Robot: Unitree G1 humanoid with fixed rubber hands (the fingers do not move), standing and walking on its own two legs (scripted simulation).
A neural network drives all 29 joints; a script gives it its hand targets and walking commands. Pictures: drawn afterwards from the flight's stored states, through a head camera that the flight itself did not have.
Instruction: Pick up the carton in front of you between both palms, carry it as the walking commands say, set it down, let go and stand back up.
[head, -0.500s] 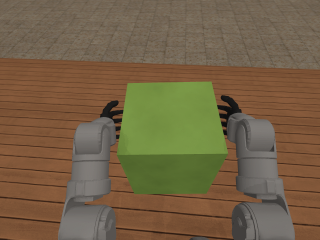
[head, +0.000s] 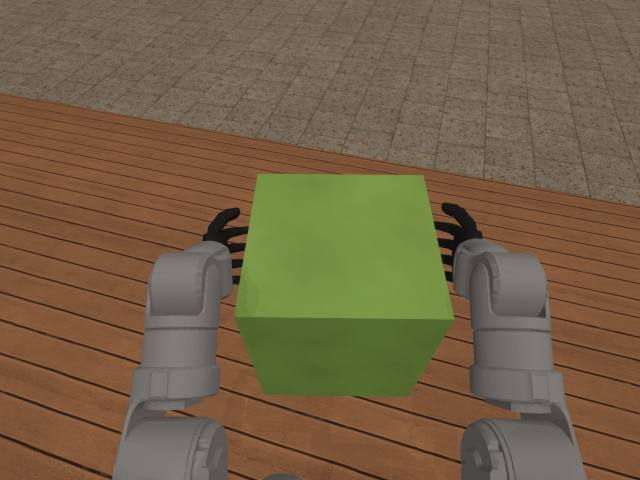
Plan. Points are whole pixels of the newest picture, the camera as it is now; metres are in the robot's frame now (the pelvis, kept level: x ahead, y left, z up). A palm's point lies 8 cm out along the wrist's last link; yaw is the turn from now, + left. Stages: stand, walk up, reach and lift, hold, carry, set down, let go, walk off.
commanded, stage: carry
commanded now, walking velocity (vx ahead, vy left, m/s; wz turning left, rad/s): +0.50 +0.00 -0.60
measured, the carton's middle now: (338, 293) +0.36 +0.03 +0.02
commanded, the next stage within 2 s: none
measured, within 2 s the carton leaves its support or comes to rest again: neither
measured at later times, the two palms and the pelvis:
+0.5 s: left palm (333, 140) +0.67 +0.06 +0.05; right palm (500, 185) +0.57 -0.22 +0.05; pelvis +0.29 +0.03 -0.04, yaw -19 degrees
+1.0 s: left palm (440, 93) +0.92 -0.16 +0.01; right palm (578, 139) +0.76 -0.42 +0.02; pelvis +0.54 -0.10 -0.09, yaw -35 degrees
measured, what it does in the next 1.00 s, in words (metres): goes down, turning right: left foot 0.04 m lower, then right foot 0.04 m lower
